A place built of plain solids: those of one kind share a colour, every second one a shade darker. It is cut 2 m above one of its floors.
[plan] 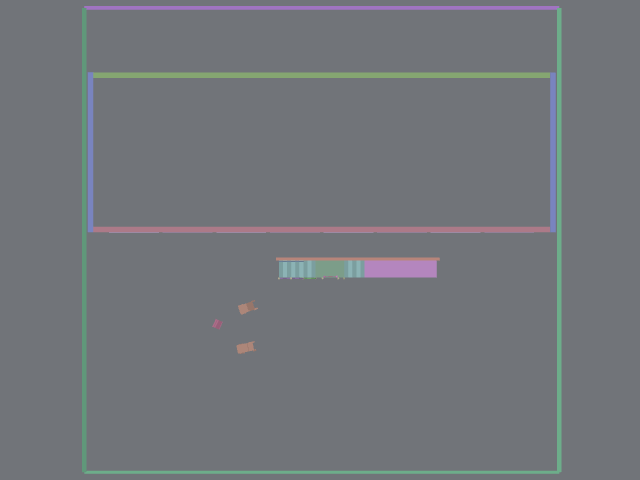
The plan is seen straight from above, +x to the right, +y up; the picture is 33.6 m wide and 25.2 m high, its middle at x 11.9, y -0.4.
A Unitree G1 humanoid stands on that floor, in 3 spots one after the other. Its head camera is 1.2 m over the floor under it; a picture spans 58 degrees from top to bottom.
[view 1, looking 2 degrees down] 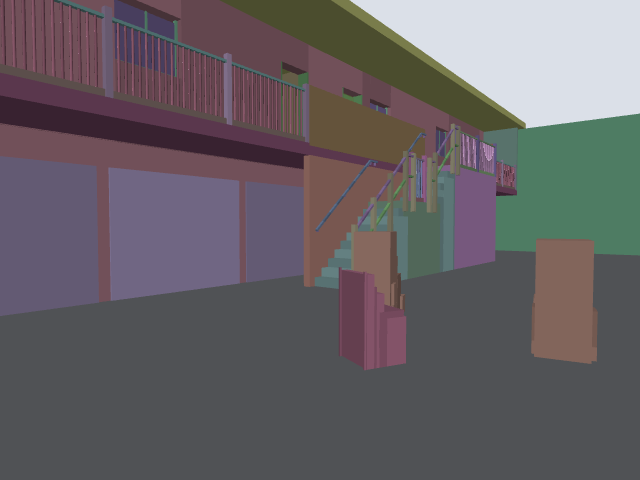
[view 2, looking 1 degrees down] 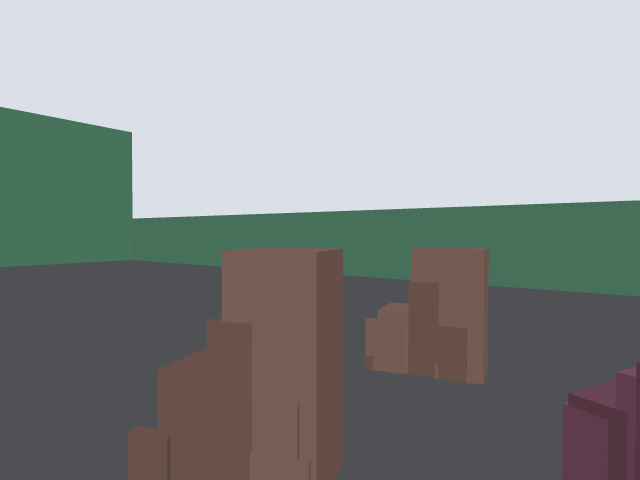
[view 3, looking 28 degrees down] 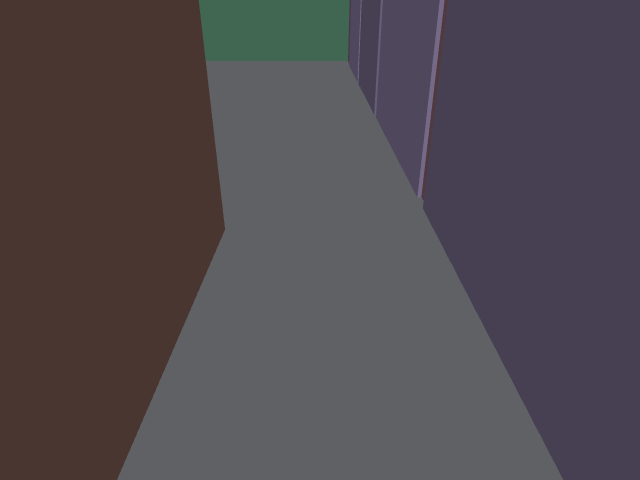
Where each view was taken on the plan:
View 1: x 3.24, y -6.87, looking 39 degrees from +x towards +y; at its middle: spine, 8.59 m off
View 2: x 6.49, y -2.45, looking -53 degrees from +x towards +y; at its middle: site_fence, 12.61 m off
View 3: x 11.99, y -0.74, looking -180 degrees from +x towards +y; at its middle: ground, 2.56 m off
